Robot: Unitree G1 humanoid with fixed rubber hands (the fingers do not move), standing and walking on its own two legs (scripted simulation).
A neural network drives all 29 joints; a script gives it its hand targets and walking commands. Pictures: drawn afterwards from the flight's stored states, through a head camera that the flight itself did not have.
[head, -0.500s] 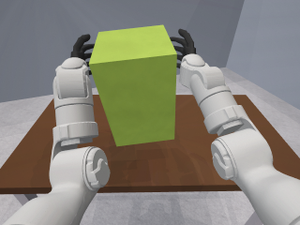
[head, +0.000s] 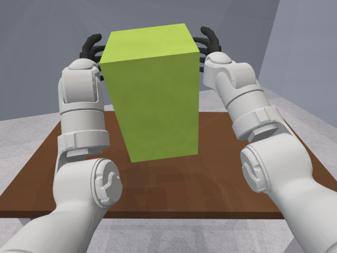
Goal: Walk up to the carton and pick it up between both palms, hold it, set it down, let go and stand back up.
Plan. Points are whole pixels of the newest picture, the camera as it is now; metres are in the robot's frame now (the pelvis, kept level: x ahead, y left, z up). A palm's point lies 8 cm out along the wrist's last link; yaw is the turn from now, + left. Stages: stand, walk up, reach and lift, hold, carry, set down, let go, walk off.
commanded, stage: hold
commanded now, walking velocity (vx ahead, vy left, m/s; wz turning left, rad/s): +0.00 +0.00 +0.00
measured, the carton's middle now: (156, 95) +0.38 +0.00 +0.26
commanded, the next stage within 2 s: none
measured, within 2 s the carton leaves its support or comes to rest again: neither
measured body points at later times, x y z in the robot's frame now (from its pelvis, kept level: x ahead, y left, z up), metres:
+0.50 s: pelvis -0.01 +0.00 +0.00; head -0.10 +0.02 +0.44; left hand +0.38 +0.14 +0.33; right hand +0.38 -0.12 +0.34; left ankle +0.01 +0.15 -0.75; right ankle +0.00 -0.10 -0.75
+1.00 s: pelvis +0.00 +0.00 +0.00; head -0.10 +0.02 +0.44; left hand +0.38 +0.14 +0.33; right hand +0.38 -0.12 +0.34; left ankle +0.01 +0.15 -0.75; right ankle +0.00 -0.10 -0.75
